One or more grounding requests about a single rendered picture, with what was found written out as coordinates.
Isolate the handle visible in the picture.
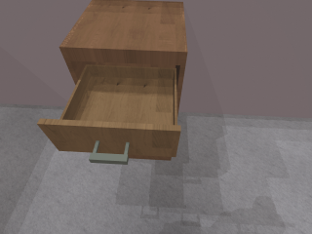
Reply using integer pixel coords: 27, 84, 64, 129
89, 140, 130, 165

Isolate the drawer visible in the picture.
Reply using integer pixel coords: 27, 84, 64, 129
37, 64, 181, 157

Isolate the cabinet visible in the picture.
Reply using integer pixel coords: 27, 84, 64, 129
59, 0, 188, 161

